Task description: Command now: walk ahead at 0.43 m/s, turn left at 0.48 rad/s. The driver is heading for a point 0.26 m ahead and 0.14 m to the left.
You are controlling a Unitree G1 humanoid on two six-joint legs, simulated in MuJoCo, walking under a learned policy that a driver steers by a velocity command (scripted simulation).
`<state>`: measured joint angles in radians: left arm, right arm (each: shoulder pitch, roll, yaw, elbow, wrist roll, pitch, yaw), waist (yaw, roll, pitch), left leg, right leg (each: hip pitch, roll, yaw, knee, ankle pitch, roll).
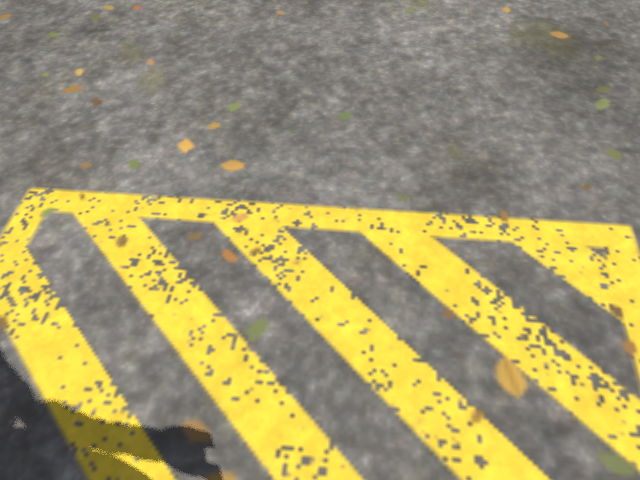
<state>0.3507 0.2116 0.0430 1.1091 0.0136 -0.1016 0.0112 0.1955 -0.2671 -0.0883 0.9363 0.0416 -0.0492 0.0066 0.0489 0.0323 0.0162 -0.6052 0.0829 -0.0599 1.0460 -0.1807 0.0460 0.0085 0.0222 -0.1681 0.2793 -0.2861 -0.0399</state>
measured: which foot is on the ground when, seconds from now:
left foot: up 0.00-0.22, down 0.24-1.00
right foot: down 0.00-0.24, up 0.26-0.64, down 0.66-1.00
